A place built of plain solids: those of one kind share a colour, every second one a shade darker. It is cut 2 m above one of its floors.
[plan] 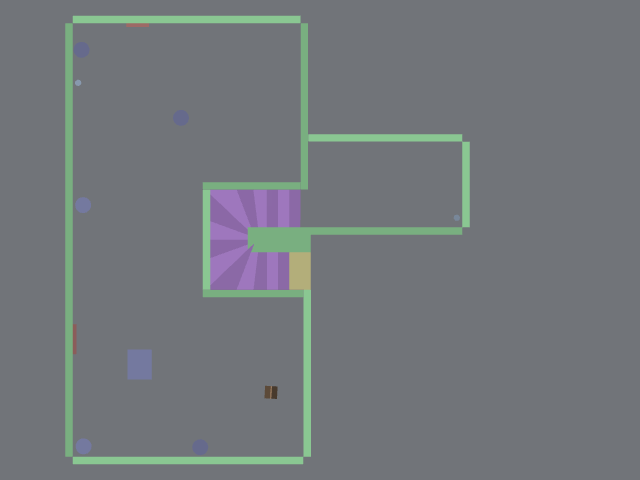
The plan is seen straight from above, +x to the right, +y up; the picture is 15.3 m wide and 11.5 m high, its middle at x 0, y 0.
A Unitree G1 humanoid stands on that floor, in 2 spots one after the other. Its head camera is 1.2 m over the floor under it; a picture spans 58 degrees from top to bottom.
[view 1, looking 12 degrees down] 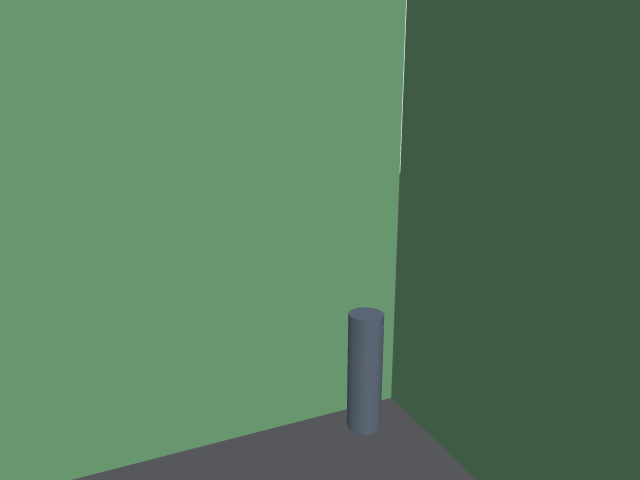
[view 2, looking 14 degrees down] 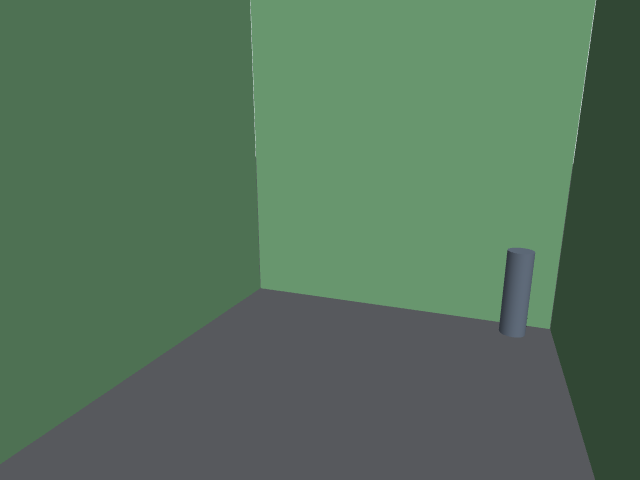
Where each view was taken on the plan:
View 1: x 1.78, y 1.38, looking -23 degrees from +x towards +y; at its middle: wall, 1.81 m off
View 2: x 0.56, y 0.76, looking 21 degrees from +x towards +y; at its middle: wall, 3.15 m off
